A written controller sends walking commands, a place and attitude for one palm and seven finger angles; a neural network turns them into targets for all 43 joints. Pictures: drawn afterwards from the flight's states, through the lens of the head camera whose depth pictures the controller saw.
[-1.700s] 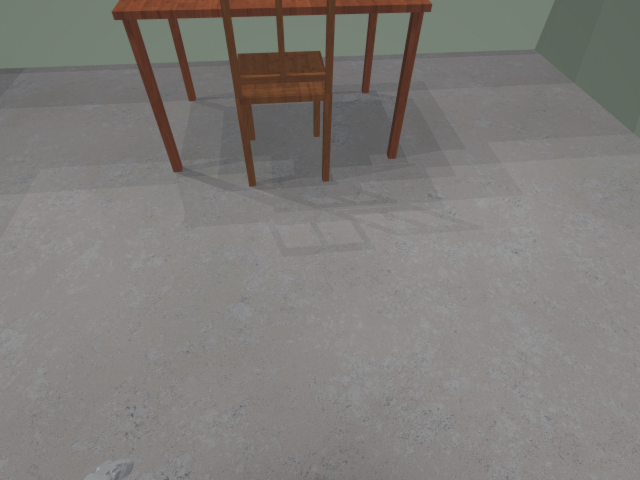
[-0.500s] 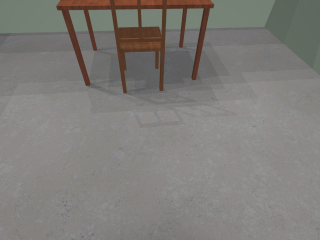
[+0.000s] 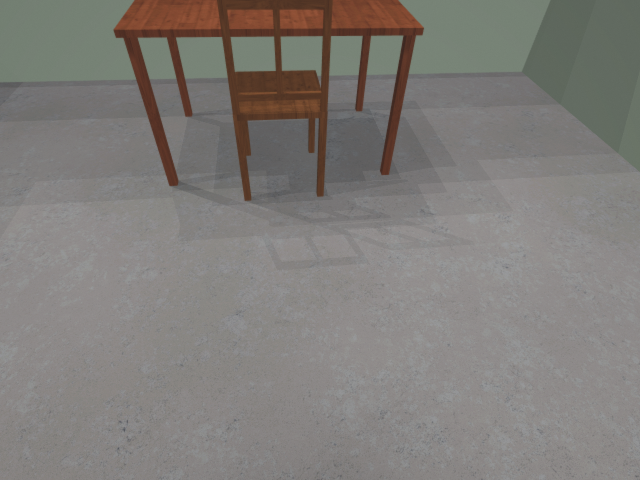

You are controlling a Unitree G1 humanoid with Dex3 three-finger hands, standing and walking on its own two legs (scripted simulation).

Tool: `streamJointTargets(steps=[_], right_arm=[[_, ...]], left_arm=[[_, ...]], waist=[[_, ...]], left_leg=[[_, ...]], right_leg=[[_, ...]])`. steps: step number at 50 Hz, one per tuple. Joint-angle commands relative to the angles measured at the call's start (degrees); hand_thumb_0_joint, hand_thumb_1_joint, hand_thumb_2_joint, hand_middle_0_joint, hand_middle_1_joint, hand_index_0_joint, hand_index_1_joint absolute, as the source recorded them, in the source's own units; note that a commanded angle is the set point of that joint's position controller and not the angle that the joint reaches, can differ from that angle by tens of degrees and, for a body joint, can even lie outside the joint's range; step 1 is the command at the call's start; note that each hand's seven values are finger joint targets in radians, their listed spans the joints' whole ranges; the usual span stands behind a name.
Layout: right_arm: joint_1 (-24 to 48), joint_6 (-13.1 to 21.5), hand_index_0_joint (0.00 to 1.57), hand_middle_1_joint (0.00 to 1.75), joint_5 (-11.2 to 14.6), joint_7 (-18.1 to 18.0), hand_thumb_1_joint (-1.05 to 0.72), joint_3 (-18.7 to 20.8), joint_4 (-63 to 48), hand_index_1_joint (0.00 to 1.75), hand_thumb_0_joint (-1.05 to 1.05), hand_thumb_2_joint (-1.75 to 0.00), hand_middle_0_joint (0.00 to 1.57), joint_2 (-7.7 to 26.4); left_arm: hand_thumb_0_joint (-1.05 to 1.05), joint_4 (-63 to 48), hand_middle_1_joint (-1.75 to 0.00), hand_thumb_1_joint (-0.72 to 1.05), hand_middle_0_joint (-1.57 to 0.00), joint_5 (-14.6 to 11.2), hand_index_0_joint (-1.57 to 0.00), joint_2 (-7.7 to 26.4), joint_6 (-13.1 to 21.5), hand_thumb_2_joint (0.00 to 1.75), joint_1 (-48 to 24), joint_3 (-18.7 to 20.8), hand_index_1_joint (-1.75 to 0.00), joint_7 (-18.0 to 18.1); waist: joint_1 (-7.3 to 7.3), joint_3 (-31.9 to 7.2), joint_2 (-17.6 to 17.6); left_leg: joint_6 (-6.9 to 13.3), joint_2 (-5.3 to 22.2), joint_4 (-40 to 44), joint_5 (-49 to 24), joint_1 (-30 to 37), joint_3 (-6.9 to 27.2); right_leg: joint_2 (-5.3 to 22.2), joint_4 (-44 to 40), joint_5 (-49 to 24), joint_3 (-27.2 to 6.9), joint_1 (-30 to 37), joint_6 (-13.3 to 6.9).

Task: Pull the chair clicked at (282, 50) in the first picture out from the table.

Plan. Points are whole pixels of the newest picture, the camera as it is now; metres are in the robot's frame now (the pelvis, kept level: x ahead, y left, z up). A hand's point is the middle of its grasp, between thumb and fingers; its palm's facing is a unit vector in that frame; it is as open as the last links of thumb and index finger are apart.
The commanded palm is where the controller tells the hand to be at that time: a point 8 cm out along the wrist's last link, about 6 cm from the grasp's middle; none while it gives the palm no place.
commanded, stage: walk to a spot facing it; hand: left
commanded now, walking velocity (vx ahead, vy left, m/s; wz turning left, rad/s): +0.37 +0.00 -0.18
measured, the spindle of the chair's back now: (278, 53) +1.53 +0.26 -0.08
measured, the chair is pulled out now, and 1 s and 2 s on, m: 0.00 0.00 0.00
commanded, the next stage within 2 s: turn to face it in 1.76 s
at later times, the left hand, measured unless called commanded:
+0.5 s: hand (246, 399) +0.29 +0.15 -0.19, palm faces -0.14 -0.97 -0.19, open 7.4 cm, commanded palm none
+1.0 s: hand (248, 377) +0.33 +0.15 -0.20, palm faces +0.01 -0.99 -0.11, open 7.4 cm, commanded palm none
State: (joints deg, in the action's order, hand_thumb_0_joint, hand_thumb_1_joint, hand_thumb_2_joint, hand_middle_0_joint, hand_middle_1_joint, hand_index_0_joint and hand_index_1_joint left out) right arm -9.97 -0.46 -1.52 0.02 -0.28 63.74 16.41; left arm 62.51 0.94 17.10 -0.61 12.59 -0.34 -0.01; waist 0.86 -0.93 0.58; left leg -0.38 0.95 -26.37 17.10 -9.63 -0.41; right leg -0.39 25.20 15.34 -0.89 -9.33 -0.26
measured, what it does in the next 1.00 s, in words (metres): walks ahead: right foot, then left foot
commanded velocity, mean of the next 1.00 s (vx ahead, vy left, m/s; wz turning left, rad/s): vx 0.38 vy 0.00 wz -0.07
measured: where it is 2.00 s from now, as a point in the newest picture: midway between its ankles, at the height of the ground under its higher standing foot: (354, 331)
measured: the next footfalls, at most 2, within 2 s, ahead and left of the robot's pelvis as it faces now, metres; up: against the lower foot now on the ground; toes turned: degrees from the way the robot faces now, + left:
right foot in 0.50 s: +0.31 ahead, -0.15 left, +0.00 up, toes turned -15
left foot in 0.94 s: +0.48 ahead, +0.07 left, +0.00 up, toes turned +5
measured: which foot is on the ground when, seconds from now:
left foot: down 0.00-0.50, up 0.52-0.92, down 0.94-1.00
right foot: down 0.00-0.16, up 0.18-0.48, down 0.50-0.96, up 0.98-1.00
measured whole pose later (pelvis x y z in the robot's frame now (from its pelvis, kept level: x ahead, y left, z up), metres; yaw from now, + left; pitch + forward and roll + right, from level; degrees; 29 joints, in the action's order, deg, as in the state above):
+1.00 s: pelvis +0.38 -0.02 -0.02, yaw -5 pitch -1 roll -2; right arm -9.5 3.9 -2.1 0.9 2.7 57.2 8.1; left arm 63.9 1.1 10.3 2.5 22.9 2.8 0.0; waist 2.4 1.8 3.2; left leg 2.9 5.0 -37.3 15.4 -21.1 -9.1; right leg 2.3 43.8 26.4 7.5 -10.2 -0.6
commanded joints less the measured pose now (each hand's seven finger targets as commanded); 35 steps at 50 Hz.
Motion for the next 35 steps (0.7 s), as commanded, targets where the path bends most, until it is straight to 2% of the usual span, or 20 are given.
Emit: streamJointTargets(steps=[1,4,6,7,8,9,11,14,17,20,22,23,24,25,26,27,28,30,32,35], right_arm=[[-2.37,1.30,0.20,0.30,-0.03,0.03,-0.90,1.45,-3.11,0.30,0.00,-0.90,0.20,5.19],[-5.03,2.48,0.20,0.30,0.32,-0.15,-0.90,1.66,-3.29,0.30,0.00,-0.90,0.20,3.72],[-8.59,3.06,0.20,0.30,0.45,-0.33,-0.90,2.03,-2.40,0.30,0.00,-0.90,0.20,3.45],[-12.64,3.43,0.20,0.30,0.30,-0.53,-0.90,2.53,-1.03,0.30,0.00,-0.90,0.20,4.66],[-19.46,3.88,0.20,0.30,-0.13,-0.95,-0.90,3.57,0.98,0.30,0.00,-0.90,0.20,7.59],[-24.80,4.31,0.20,0.30,-0.15,-1.55,-0.90,3.54,2.39,0.30,0.00,-0.90,0.20,6.93],[-25.51,4.95,0.20,0.30,0.15,-2.19,-0.90,2.57,2.64,0.30,0.00,-0.90,0.20,3.25],[-21.56,5.61,0.20,0.30,-0.04,-2.42,-0.90,2.57,1.68,0.30,0.00,-0.90,0.20,1.77],[-20.61,5.92,0.20,0.30,-0.01,-2.45,-0.90,2.70,1.98,0.30,0.00,-0.90,0.20,0.48],[-20.36,5.68,0.20,0.30,0.16,-2.30,-0.90,2.97,3.09,0.30,0.00,-0.90,0.20,1.30],[-19.22,5.62,0.20,0.30,0.69,-2.33,-0.90,3.37,3.12,0.30,0.00,-0.90,0.20,2.39],[-18.45,5.58,0.20,0.30,0.97,-2.15,-0.90,3.49,3.03,0.30,0.00,-0.90,0.20,2.42],[-18.95,5.53,0.20,0.30,1.29,-1.47,-0.90,3.28,2.58,0.30,0.00,-0.90,0.20,0.73],[-22.09,5.60,0.20,0.30,1.88,-1.11,-0.90,2.65,1.23,0.30,0.00,-0.90,0.20,-3.59],[-18.70,5.26,0.20,0.30,1.84,-1.25,-0.90,2.79,-0.36,0.30,0.00,-0.90,0.20,-3.80],[-15.85,5.05,0.20,0.30,1.76,-1.00,-0.90,3.19,-0.80,0.30,0.00,-0.90,0.20,-3.89],[-12.73,4.90,0.20,0.30,1.21,-0.63,-0.90,3.27,-1.37,0.30,0.00,-0.90,0.20,-4.03],[-13.93,3.55,0.20,0.30,0.32,-0.54,-0.90,3.29,-0.94,0.30,0.00,-0.90,0.20,-5.86],[-17.12,2.03,0.20,0.30,-0.05,-0.32,-0.90,3.14,-0.28,0.30,0.00,-0.90,0.20,-7.26],[-15.15,1.20,0.20,0.30,0.06,0.37,-0.90,3.45,-2.25,0.30,0.00,-0.90,0.20,-7.44]], left_arm=[[0.00,-2.38,-0.30,0.90,-0.20,0.27,-0.20,7.58,0.45,0.90,4.49,2.37,-0.30,-0.36],[0.00,-2.33,-0.30,0.90,-0.20,-0.06,-0.20,6.80,1.35,0.90,6.63,2.97,-0.30,-0.22],[0.00,-2.99,-0.30,0.90,-0.20,0.04,-0.20,4.98,1.63,0.90,5.51,3.09,-0.30,-0.22],[0.00,-3.73,-0.30,0.90,-0.20,0.12,-0.20,2.95,1.69,0.90,4.18,2.88,-0.30,-0.39],[0.00,-5.28,-0.30,0.90,-0.20,0.11,-0.20,0.00,2.04,0.90,1.07,2.53,-0.30,-0.52],[0.00,-7.70,-0.30,0.90,-0.20,0.42,-0.20,-0.07,2.87,0.90,-3.79,2.33,-0.30,-0.19],[0.00,-7.31,-0.30,0.90,-0.20,0.39,-0.20,0.15,3.43,0.90,-4.23,2.99,-0.30,-0.25],[0.00,-7.42,-0.30,0.90,-0.20,0.25,-0.20,-3.14,2.66,0.90,-4.10,3.07,-0.30,-1.47],[0.00,-8.49,-0.30,0.90,-0.20,0.14,-0.20,-5.35,2.18,0.90,-6.44,2.78,-0.30,-2.36],[0.00,-7.85,-0.30,0.90,-0.20,-0.08,-0.20,-5.55,2.36,0.90,-4.26,2.92,-0.30,-2.27],[0.00,-5.23,-0.30,0.90,-0.20,0.28,-0.20,-4.27,2.60,0.90,4.04,3.76,-0.30,-1.76],[0.00,-3.03,-0.30,0.90,-0.20,0.61,-0.20,-2.46,3.02,0.90,11.27,4.35,-0.30,-1.39],[0.00,-1.01,-0.30,0.90,-0.20,1.05,-0.20,1.68,3.85,0.90,18.47,5.53,-0.30,-0.73],[0.00,-0.44,-0.30,0.90,-0.20,0.90,-0.20,7.52,4.23,0.90,22.63,6.97,-0.30,0.27],[0.00,-0.34,-0.30,0.90,-0.20,-0.28,-0.20,9.56,3.92,0.90,21.30,7.34,-0.30,0.44],[0.00,-1.76,-0.30,0.90,-0.20,-0.43,-0.20,8.00,3.67,0.90,15.30,7.07,-0.30,0.48],[0.00,-3.27,-0.30,0.90,-0.20,-0.34,-0.20,5.25,3.83,0.90,10.71,6.02,-0.30,0.58],[0.00,-4.29,-0.30,0.90,-0.20,0.08,-0.20,0.64,4.24,0.90,3.85,4.52,-0.30,0.95],[0.00,-4.44,-0.30,0.90,-0.20,0.52,-0.20,-0.71,4.59,0.90,2.85,3.91,-0.30,0.98],[0.00,-3.98,-0.30,0.90,-0.20,0.66,-0.20,-0.92,4.78,0.90,2.89,3.80,-0.30,0.92]], waist=[[-0.03,8.26,4.88],[-1.00,6.90,4.64],[-2.64,8.10,1.03],[-4.32,8.24,-6.07],[-6.85,8.92,-16.69],[-8.43,11.02,-15.17],[-7.21,10.96,-7.62],[-4.08,11.04,-7.23],[-3.07,11.56,-8.62],[-1.17,8.48,-8.03],[2.86,3.95,-6.46],[6.19,0.52,-4.99],[9.09,-4.32,0.57],[8.72,-11.58,13.39],[7.83,-10.74,11.49],[5.93,-3.87,7.89],[4.70,1.60,5.64],[-0.36,5.80,-0.14],[-3.23,6.03,1.31],[-4.16,7.35,4.83]], left_leg=[[1.35,1.88,-1.62,12.08,-9.40,0.50],[1.45,1.99,-4.63,7.00,-6.65,-1.77],[2.40,3.73,-0.95,7.32,-1.94,0.39],[4.64,8.32,4.32,6.83,4.48,6.80],[8.96,17.08,12.16,4.19,11.42,19.13],[11.95,21.70,14.20,-9.35,16.62,24.45],[13.54,22.47,10.58,-28.76,18.35,19.44],[11.29,18.51,12.63,-25.04,13.93,9.88],[8.73,14.23,15.01,-22.76,9.39,1.59],[7.79,13.27,11.20,-34.08,7.17,-2.39],[6.59,12.89,1.28,-44.71,6.71,-5.44],[4.95,10.90,-8.07,-43.37,3.86,-6.98],[3.14,8.72,-22.35,-30.69,-5.43,-7.45],[1.12,1.00,-42.07,8.11,-18.47,-7.61],[2.48,1.22,-53.23,15.11,-22.75,-1.15],[2.91,4.49,-56.10,10.23,-25.03,0.12],[2.65,6.65,-55.14,5.59,-25.79,0.47],[2.16,9.10,-49.69,2.51,-20.59,1.30],[0.92,8.87,-44.58,0.82,-17.90,-0.44],[-0.23,9.09,-35.69,-3.22,-16.50,-2.26]], right_leg=[[8.02,-9.34,21.24,-13.03,-4.57,-5.35],[9.35,-6.98,13.85,-14.19,-4.64,-7.19],[6.51,-1.19,9.78,-10.64,-9.68,-6.43],[2.35,7.35,8.71,-5.75,-16.38,-4.71],[-2.28,22.87,8.86,3.16,-25.50,-2.36],[-0.66,31.68,15.40,1.90,-34.56,-1.91],[3.69,38.37,13.21,-0.45,-37.24,-1.77],[6.04,35.05,8.95,1.96,-33.54,-1.20],[5.51,23.48,2.13,6.54,-27.16,-1.03],[1.67,14.74,-1.38,10.75,-14.43,-2.61],[-0.20,11.23,-5.14,11.45,-3.73,-4.07],[-1.03,8.10,-7.91,11.35,5.54,-4.47],[5.20,6.06,-7.06,4.18,17.62,-6.60],[22.44,-0.39,-4.69,-21.90,26.98,-13.19],[27.35,-8.51,0.87,-32.63,22.77,-16.11],[26.35,-11.45,10.54,-28.93,15.16,-15.44],[24.25,-12.83,11.73,-24.82,5.51,-13.29],[21.26,-13.71,8.76,-14.37,-7.35,-10.77],[18.09,-14.91,5.04,-6.51,-12.72,-9.04],[15.65,-17.50,6.06,-2.14,-16.22,-8.88]])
